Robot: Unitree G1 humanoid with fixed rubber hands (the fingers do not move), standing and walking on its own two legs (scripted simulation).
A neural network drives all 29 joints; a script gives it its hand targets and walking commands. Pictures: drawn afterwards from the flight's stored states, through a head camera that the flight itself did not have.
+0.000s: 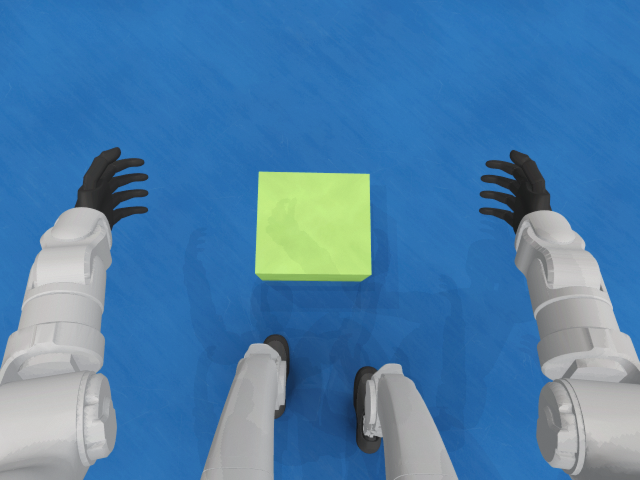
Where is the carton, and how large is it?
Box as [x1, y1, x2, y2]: [255, 172, 371, 280]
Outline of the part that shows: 259,172 255,273 261,279 362,280 371,274 369,174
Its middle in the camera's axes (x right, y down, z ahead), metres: -0.01 -0.04 +1.00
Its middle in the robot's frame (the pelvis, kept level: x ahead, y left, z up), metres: +0.52 +0.04 -0.60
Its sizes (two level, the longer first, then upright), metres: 0.269 0.247 0.164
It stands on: the floor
